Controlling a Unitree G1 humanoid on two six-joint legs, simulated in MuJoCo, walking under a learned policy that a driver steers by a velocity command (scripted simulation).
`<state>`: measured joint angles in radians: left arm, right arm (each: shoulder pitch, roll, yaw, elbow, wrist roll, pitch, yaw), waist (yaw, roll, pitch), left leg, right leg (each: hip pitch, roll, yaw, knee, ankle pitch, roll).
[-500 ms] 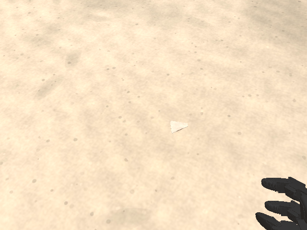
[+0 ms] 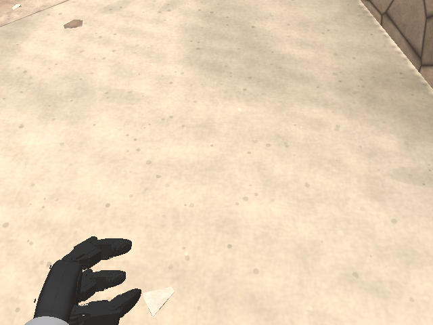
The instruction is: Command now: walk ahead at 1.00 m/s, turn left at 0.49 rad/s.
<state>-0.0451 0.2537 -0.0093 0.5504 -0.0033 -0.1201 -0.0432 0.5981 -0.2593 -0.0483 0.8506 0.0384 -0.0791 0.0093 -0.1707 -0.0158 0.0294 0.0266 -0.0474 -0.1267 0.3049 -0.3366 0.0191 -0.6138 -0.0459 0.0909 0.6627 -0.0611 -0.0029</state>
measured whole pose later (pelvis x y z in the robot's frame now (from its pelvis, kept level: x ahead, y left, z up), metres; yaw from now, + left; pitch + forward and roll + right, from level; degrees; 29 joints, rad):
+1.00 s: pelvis +0.81 +0.27 -0.03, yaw +55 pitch +1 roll -3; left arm 0.01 0.29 0.04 0.56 -0.01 -0.14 -0.01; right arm 0.39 -0.33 -0.08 0.74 0.04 -0.03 -0.01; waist -0.08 0.04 0.05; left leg -0.10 -0.10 -0.28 1.01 -0.55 0.08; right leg -0.52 0.03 0.05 0.63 -0.14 0.05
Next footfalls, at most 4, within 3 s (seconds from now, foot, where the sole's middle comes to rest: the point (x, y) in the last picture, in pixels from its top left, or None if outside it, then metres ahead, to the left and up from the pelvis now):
0.08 right None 0.25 -0.16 -0.77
0.52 left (131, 307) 0.59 0.20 -0.77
0.96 right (97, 195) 1.03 0.31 -0.77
1.42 left None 0.98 0.80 -0.77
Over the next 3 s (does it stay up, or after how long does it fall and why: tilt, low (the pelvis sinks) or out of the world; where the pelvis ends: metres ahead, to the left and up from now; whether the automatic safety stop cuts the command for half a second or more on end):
stays up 2.18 1.01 0.00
